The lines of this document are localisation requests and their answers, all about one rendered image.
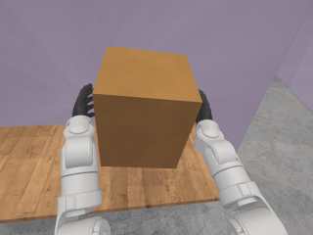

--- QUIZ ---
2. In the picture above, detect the robot right forearm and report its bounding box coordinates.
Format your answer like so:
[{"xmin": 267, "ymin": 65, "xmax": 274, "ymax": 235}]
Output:
[{"xmin": 194, "ymin": 119, "xmax": 288, "ymax": 235}]

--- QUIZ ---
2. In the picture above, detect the carton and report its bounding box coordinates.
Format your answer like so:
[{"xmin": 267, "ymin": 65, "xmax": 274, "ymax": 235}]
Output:
[{"xmin": 92, "ymin": 46, "xmax": 202, "ymax": 169}]

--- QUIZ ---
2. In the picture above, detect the left robot upper arm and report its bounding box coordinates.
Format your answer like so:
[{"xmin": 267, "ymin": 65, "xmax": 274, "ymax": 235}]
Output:
[{"xmin": 57, "ymin": 216, "xmax": 112, "ymax": 235}]

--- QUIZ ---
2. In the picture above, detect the left robot hand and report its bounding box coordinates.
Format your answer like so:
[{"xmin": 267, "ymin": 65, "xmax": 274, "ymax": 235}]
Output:
[{"xmin": 71, "ymin": 83, "xmax": 95, "ymax": 118}]

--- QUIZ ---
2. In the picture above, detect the right robot upper arm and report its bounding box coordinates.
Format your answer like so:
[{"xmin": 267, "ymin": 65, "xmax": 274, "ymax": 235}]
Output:
[{"xmin": 226, "ymin": 206, "xmax": 287, "ymax": 235}]

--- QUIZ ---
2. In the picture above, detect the table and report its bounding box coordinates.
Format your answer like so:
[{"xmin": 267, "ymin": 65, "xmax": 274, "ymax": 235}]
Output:
[{"xmin": 0, "ymin": 122, "xmax": 220, "ymax": 224}]

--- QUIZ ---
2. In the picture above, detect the robot left forearm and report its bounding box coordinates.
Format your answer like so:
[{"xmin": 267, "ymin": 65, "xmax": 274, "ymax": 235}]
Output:
[{"xmin": 54, "ymin": 115, "xmax": 103, "ymax": 235}]

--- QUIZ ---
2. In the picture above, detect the right robot hand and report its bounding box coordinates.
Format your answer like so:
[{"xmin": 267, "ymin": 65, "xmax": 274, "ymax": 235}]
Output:
[{"xmin": 195, "ymin": 90, "xmax": 213, "ymax": 124}]

